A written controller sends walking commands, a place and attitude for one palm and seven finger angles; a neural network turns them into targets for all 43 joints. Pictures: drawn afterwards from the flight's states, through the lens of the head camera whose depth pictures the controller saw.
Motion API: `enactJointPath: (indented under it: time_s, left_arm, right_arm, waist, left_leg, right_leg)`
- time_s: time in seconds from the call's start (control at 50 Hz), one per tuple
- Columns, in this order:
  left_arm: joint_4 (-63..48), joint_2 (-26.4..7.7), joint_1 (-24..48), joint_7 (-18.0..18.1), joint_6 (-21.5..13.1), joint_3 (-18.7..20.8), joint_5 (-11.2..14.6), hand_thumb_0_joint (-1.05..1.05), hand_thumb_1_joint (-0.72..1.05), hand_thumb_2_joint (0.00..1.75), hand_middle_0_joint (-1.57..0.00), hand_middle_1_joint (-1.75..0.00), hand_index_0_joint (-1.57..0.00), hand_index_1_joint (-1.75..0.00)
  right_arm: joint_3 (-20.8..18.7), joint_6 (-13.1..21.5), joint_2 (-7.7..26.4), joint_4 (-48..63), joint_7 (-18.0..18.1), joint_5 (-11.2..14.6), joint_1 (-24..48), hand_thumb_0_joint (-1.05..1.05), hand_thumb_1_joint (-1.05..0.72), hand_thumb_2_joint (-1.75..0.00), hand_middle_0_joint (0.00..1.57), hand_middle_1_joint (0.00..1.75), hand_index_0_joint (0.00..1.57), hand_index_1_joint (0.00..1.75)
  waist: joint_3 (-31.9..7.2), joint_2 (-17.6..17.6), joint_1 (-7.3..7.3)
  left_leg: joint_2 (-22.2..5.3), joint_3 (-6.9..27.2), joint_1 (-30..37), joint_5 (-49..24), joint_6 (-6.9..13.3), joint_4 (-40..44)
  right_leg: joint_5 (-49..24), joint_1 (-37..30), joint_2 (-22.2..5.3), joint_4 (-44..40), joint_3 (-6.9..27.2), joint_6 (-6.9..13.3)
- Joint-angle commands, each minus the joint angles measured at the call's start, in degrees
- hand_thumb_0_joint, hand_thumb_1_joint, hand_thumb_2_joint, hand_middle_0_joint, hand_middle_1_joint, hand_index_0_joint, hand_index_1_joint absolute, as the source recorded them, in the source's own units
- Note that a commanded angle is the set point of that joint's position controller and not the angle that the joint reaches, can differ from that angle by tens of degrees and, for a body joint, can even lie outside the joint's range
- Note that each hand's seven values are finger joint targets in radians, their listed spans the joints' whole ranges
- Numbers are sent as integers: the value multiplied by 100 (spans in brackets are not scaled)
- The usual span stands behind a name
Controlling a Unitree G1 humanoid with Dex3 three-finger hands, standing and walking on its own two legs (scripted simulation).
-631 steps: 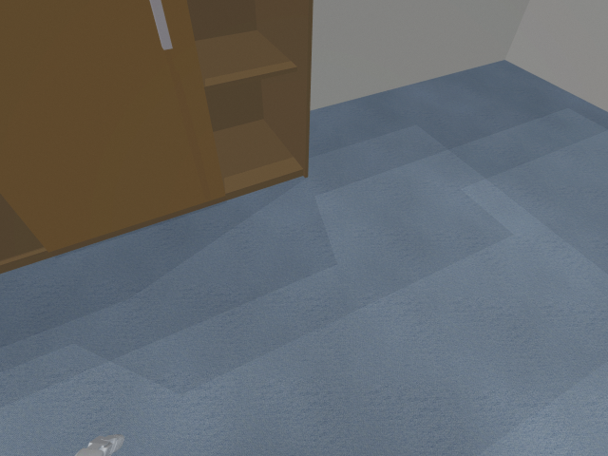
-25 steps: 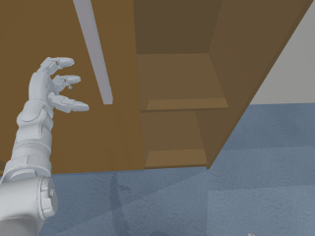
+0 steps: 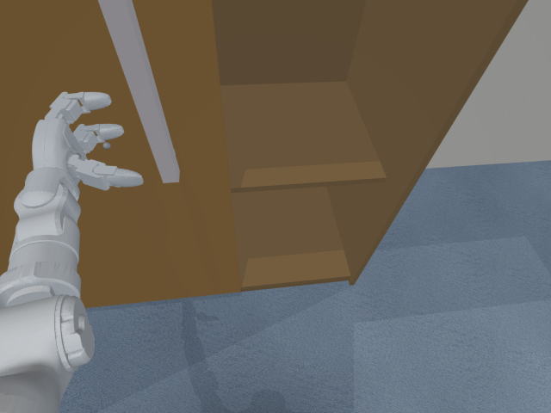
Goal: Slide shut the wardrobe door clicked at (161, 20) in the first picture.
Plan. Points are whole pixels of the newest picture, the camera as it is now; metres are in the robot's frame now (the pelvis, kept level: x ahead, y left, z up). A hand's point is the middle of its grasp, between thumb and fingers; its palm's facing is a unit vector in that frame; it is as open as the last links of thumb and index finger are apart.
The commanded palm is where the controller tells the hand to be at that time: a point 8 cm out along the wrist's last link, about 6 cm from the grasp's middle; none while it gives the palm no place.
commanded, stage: move the hooked fingers beside the handle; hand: left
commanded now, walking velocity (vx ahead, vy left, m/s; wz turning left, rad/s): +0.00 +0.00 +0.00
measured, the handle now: (149, 93) +0.53 +0.16 +0.17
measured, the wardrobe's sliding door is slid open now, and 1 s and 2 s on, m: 0.42 0.42 0.42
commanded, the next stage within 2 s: feel for the door with the fingertips in 0.48 s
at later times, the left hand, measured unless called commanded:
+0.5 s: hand (106, 148) +0.46 +0.22 +0.13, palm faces +0.12 -0.99 -0.01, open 14.0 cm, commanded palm +0.43 +0.27 +0.13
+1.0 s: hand (141, 143) +0.47 +0.17 +0.13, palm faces +0.09 -1.00 +0.00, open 14.0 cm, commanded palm +0.44 +0.23 +0.13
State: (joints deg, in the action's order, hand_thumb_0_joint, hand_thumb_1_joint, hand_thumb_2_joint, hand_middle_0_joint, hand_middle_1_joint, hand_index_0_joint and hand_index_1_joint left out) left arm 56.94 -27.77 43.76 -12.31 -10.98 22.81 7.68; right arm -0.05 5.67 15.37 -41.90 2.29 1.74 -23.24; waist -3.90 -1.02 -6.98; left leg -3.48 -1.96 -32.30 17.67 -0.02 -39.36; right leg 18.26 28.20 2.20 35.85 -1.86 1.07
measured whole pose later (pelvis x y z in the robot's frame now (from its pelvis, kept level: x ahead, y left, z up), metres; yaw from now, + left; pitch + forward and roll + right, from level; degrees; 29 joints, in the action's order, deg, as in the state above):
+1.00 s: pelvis -0.01 -0.01 +0.00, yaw +1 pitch +10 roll -2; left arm 56.1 -21.9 46.2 -6.5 -11.7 18.8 6.5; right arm -0.1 6.2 14.8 -42.0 1.4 1.4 -21.0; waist -3.6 -1.6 -6.8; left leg -3.4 -1.0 -33.3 17.6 -0.5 -40.7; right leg 18.8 29.2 2.2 37.8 -2.6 1.5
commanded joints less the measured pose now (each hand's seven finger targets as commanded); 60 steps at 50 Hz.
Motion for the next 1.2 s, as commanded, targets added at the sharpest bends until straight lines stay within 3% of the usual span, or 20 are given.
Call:
enactJointPath:
  time_s: [0.0,0.04,0.14,0.22,0.26,0.38,0.48,0.5,0.54,0.6,0.64,0.68,0.72,0.76,0.8,0.86,0.92,1.0,1.1,1.18]
  left_arm:
    - [-1520,-1344,2756,50,-365,-29,95,0,-50,30,-30,-120,-30,-120]
    - [-1398,-1581,2750,71,-312,154,77,0,-50,30,-30,-120,-30,-120]
    - [-1740,-1239,2524,53,-263,-99,78,0,-50,30,-30,-120,-30,-120]
    - [-1434,-995,2315,31,-100,-197,197,0,-50,30,-30,-120,-30,-120]
    - [-1261,-1126,2510,47,-46,-110,190,0,-50,30,-30,-120,-30,-120]
    - [-1407,-1410,3091,171,-357,-53,6,0,-50,30,-30,-120,-30,-120]
    - [-1523,-1223,3128,70,-532,-194,90,0,-50,30,-30,-120,-30,-120]
    - [-1325,-1365,2847,53,-466,-33,98,0,-50,30,-30,-120,-30,-120]
    - [-870,-1371,2809,-18,-290,-29,135,0,-50,30,-30,-120,-30,-120]
    - [-933,-1179,2924,-49,-185,-198,128,0,-50,30,-30,-120,-30,-120]
    - [-1224,-1056,2865,-14,-243,-264,118,0,-50,30,-30,-120,-30,-120]
    - [-1339,-1041,2710,48,-295,-202,165,0,-50,30,-30,-120,-30,-120]
    - [-1332,-816,2917,107,-318,-376,200,0,-50,30,-30,-120,-30,-120]
    - [-1086,-969,2959,210,-283,-225,155,0,-50,30,-30,-120,-30,-120]
    - [-1148,-1143,3094,332,-305,-98,52,0,-50,30,-30,-120,-30,-120]
    - [-1524,-874,3358,499,-439,-355,-90,0,-50,30,-30,-120,-30,-120]
    - [-1638,-664,3271,615,-528,-437,-77,0,-50,30,-30,-120,-30,-120]
    - [-1039,-1204,3009,670,-383,95,-81,0,-50,30,-30,-120,-30,-120]
    - [-576,-1254,3176,614,-298,-4,-243,0,-50,30,-30,-120,-30,-120]
    - [-802,-1210,3412,440,-510,-80,-181,0,-50,30,-30,-120,-30,-120]
  right_arm:
    - [-317,221,950,461,94,28,-257,0,-90,-90,20,30,20,30]
    - [-319,202,986,413,109,20,-295,0,-90,-90,20,30,20,30]
    - [-308,215,922,515,77,24,-199,0,-90,-90,20,30,20,30]
    - [-299,176,923,523,83,67,-111,0,-90,-90,20,30,20,30]
    - [-276,158,949,491,104,63,-114,0,-90,-90,20,30,20,30]
    - [-227,181,902,494,104,15,-84,0,-90,-90,20,30,20,30]
    - [-240,243,885,494,96,20,-67,0,-90,-90,20,30,20,30]
    - [-253,225,908,496,102,33,-83,0,-90,-90,20,30,20,30]
    - [-235,199,931,454,129,53,-100,0,-90,-90,20,30,20,30]
    - [-230,191,915,501,125,64,-98,0,-90,-90,20,30,20,30]
    - [-259,215,902,535,92,37,-133,0,-90,-90,20,30,20,30]
    - [-279,215,902,511,77,33,-153,0,-90,-90,20,30,20,30]
    - [-265,217,874,481,64,48,-121,0,-90,-90,20,30,20,30]
    - [-258,223,917,420,63,32,-147,0,-90,-90,20,30,20,30]
    - [-263,218,891,432,53,21,-164,0,-90,-90,20,30,20,30]
    - [-265,255,832,430,15,-17,-179,0,-90,-90,20,30,20,30]
    - [-288,287,811,423,-26,-36,-187,0,-90,-90,20,30,20,30]
    - [-282,226,864,373,6,-24,-221,0,-90,-90,20,30,20,30]
    - [-228,190,860,422,21,-23,-247,0,-90,-90,20,30,20,30]
    - [-263,206,848,445,8,-38,-319,0,-90,-90,20,30,20,30]
  waist:
    - [-2012,-543,15]
    - [-1976,-451,38]
    - [-2220,-740,99]
    - [-1840,-159,44]
    - [-1637,-50,31]
    - [-1893,-411,16]
    - [-2307,-610,21]
    - [-2276,-459,88]
    - [-1921,-158,28]
    - [-1844,-275,6]
    - [-2082,-423,42]
    - [-2138,-244,54]
    - [-1922,-188,-21]
    - [-1650,-84,-10]
    - [-1842,-239,35]
    - [-2130,-661,-12]
    - [-2393,-614,-20]
    - [-2149,-48,68]
    - [-1713,43,-12]
    - [-2145,-215,-26]
  left_leg:
    - [249,295,1779,-1668,135,261]
    - [239,318,1702,-1632,127,269]
    - [239,336,2049,-2128,96,208]
    - [255,305,1715,-1814,138,248]
    - [286,274,1488,-1540,166,257]
    - [302,312,1531,-1375,148,201]
    - [290,346,1863,-1572,119,148]
    - [292,347,1738,-1509,120,155]
    - [309,284,1343,-1227,156,205]
    - [327,245,1306,-1189,175,234]
    - [307,287,1571,-1428,155,203]
    - [296,284,1562,-1533,165,158]
    - [305,284,1452,-1300,163,191]
    - [321,273,1185,-1050,181,202]
    - [324,267,1228,-1047,170,231]
    - [312,282,1598,-1303,147,149]
    - [279,336,1878,-1618,103,119]
    - [300,236,1308,-1384,144,161]
    - [330,165,887,-1043,185,199]
    - [319,170,1166,-1279,175,96]
  right_leg:
    - [-1763,-284,177,-377,57,-47]
    - [-1732,-302,171,-372,53,-43]
    - [-2064,-366,161,-316,37,-16]
    - [-1978,-405,162,-377,24,-44]
    - [-1836,-397,146,-409,46,-50]
    - [-1660,-325,97,-321,116,-44]
    - [-1771,-350,119,-276,106,-34]
    - [-1766,-448,117,-294,112,-30]
    - [-1665,-477,98,-366,134,-62]
    - [-1682,-458,71,-397,157,-68]
    - [-1788,-421,97,-357,131,-53]
    - [-1887,-473,116,-342,124,-59]
    - [-1687,-368,131,-379,126,-71]
    - [-1451,-319,125,-404,138,-64]
    - [-1455,-388,95,-375,159,-63]
    - [-1544,-238,117,-289,122,-39]
    - [-1768,-254,152,-237,80,-36]
    - [-1847,-574,129,-277,141,-68]
    - [-1701,-534,77,-335,233,-89]
    - [-1914,-569,81,-267,274,-78]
